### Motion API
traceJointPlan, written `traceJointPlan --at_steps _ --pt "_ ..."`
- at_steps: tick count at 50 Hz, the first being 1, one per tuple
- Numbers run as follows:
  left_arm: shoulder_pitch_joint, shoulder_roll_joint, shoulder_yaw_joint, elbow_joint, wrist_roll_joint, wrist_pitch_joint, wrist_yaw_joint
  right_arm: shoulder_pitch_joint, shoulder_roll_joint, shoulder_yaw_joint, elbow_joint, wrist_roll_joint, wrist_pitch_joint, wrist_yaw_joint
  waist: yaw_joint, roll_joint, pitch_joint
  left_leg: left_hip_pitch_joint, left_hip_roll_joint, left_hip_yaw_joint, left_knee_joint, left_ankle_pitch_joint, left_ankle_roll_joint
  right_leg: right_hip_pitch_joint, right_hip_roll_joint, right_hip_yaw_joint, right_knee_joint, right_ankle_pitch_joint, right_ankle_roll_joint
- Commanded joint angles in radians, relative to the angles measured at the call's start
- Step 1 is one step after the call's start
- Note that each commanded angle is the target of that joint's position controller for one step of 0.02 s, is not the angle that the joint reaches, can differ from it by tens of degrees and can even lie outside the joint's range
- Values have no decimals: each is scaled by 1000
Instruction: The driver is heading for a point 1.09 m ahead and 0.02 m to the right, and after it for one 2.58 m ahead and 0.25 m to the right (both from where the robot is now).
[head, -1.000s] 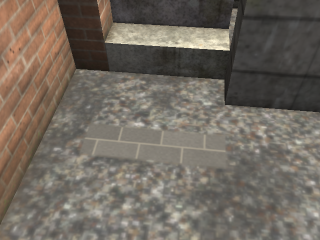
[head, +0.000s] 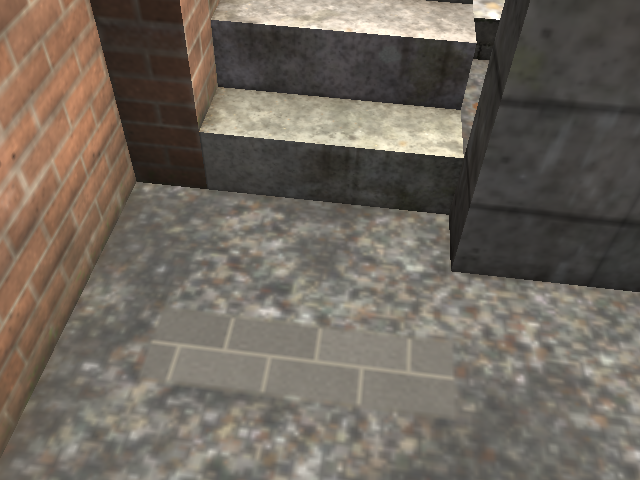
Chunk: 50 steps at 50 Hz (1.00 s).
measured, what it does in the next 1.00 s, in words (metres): walks ahead: right foot, then left foot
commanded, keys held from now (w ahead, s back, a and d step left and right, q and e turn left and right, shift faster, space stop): w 1.00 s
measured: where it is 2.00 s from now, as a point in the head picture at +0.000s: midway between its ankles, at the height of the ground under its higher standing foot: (316, 284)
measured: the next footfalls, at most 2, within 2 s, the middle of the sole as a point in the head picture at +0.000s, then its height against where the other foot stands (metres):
right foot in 0.32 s outside the picture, level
left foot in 0.88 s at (267, 419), level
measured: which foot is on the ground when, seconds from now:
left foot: down 0.00-0.34, up 0.36-0.86, down 0.88-1.00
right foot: up 0.00-0.30, down 0.32-0.90, up 0.92-1.00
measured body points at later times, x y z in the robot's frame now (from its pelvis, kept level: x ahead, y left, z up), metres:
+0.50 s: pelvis +0.27 -0.06 -0.01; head +0.30 -0.07 +0.44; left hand +0.36 +0.20 -0.14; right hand +0.33 -0.33 -0.15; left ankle +0.23 +0.09 -0.65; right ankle +0.33 -0.14 -0.75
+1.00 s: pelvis +0.56 +0.01 -0.01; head +0.59 +0.02 +0.44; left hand +0.59 +0.28 -0.16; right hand +0.70 -0.25 -0.13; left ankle +0.63 +0.10 -0.75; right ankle +0.44 -0.13 -0.64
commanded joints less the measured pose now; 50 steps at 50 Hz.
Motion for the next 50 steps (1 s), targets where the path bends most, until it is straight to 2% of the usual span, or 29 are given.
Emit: traceJointPlan --at_steps 1,6,11,13,14,15,16,17,18,19,20,21,22,24,26,27,30,34,37,40,42,43,44,45,46,47,48,49,50 --pt "-46 28 9 -61 8 7 -4 60 -109 -4 -24 -8 3 -13 12 79 101 67 248 -201 -188 353 116 -230 -56 5 -76 97 23" --pt "-290 11 -14 -158 8 4 -14 87 -152 -9 -41 -8 10 -36 -33 87 149 4 226 -133 -241 341 106 -170 -12 -40 -440 276 50" --pt "-407 34 -23 -213 -2 -7 -43 140 -158 -20 -22 9 16 -38 -36 93 177 147 285 -114 -205 393 104 -155 13 -36 -596 268 10" --pt "-374 65 -12 -217 -1 -14 -53 116 -177 -29 -30 6 22 -38 7 112 127 205 300 -97 -116 626 86 -64 45 -52 -625 208 -22" --pt "-314 92 0 -205 0 -14 -51 104 -193 -35 -35 2 27 -39 45 139 69 224 300 -90 -35 815 76 36 79 -73 -616 173 -39" --pt "-173 132 22 -167 -1 -13 -46 84 -198 -37 -41 -4 35 -37 121 157 -19 208 276 -67 129 969 60 214 116 -94 -618 156 -66" --pt "23 181 45 -112 0 -9 -36 55 -189 -31 -59 -9 38 -34 211 154 -130 52 235 -49 366 911 29 506 74 -40 -606 174 -105" --pt "193 278 68 -79 31 -4 -27 142 -89 -4 -81 -16 25 -22 191 -49 -319 -332 104 -20 776 463 -25 933 -201 357 -608 59 -238" --pt "214 236 50 -64 33 1 -29 187 -29 16 -58 8 -5 -10 165 -210 -458 -533 -28 -146 1042 -266 -39 1054 -351 785 -822 -96 -324" --pt "125 171 29 -70 21 -2 -33 82 -131 -12 -89 35 -29 -7 163 -155 -301 -634 41 -208 1122 -242 -10 922 -299 699 -870 -146 -259" --pt "19 126 15 -92 18 -4 -33 -22 -167 -20 -128 51 -38 -11 130 -96 -154 -651 96 -162 1100 -156 4 732 -265 520 -894 -80 -214" --pt "-62 96 3 -100 25 -12 -40 -64 -160 -25 -137 41 -35 -21 85 2 -70 -601 145 -138 1033 -72 4 548 -227 393 -932 33 -191" --pt "-100 68 -6 -101 34 -21 -46 -53 -151 -35 -133 25 -20 -31 42 3 -41 -529 182 -141 965 -26 5 434 -184 303 -959 90 -167" --pt "-96 58 -10 -79 37 -23 -52 3 -98 -33 -123 20 11 -36 0 -32 -12 -452 204 -136 897 -7 0 318 -142 218 -1011 103 -168" --pt "-64 101 -4 -57 31 -25 -35 -34 -98 -36 -147 14 26 -41 -10 -32 31 -487 218 -121 815 27 -26 266 -133 171 -1050 120 -180" --pt "-47 128 1 -54 35 -27 -24 -106 -109 -35 -175 6 28 -42 -1 -21 49 -539 223 -117 757 73 -41 271 -148 177 -1067 117 -192" --pt "22 147 5 -38 30 -19 -1 -229 -115 -38 -214 -2 21 -36 33 -12 58 -630 218 -113 557 249 -60 350 -138 143 -1070 153 -172" --pt "102 162 4 -16 17 -9 11 -387 -98 -27 -250 7 10 -21 85 -25 72 -584 163 -64 314 395 -66 410 -111 75 -1062 160 -130" --pt "158 158 1 5 22 13 10 -481 -118 -25 -283 7 4 3 113 -25 96 -593 147 -61 242 375 -62 499 -139 76 -1030 154 -121" --pt "163 179 8 10 21 33 16 -514 -133 -23 -311 11 -8 30 101 -47 102 -595 134 -63 183 268 -31 604 -183 87 -964 205 -102" --pt "139 200 14 1 21 41 17 -449 -169 -34 -303 9 -16 38 54 -71 53 -476 100 -36 166 183 -4 632 -189 85 -872 396 -82" --pt "120 200 12 -6 25 48 16 -339 -200 -52 -273 8 -18 37 -9 -70 -15 -330 65 -8 154 169 18 620 -157 54 -735 556 -64" --pt "118 152 -5 -19 31 46 13 -133 -251 -77 -210 5 -19 31 -93 -52 -131 -63 76 -31 189 197 59 506 -108 6 -504 591 -33" --pt "194 79 -29 -46 41 30 0 53 -368 -111 -171 -13 -13 23 -94 135 -288 360 326 -385 191 175 192 112 23 -70 -94 306 36" --pt "242 11 -51 -30 29 -3 -11 89 -347 -102 -162 -8 -4 24 -80 330 -420 529 453 -784 -2 41 299 -139 149 39 168 -319 59" --pt "169 134 -20 -43 -1 -30 -19 22 -267 -81 -177 1 -2 19 -88 234 -310 459 419 -701 -16 8 252 -245 84 127 261 -309 32" --pt "78 168 -12 -71 -11 -40 -20 -71 -218 -67 -206 1 1 12 -68 171 -194 310 384 -538 -20 72 217 -268 28 91 249 -228 16" --pt "39 156 -11 -81 -12 -36 -14 -151 -176 -53 -216 -8 -3 14 -28 68 -119 147 355 -440 -54 141 197 -207 -22 80 181 -139 16" --pt "31 150 -2 -85 4 -22 -8 -200 -143 -41 -224 -16 -9 17 12 67 -75 25 316 -370 -89 190 178 -139 -59 83 103 -82 16"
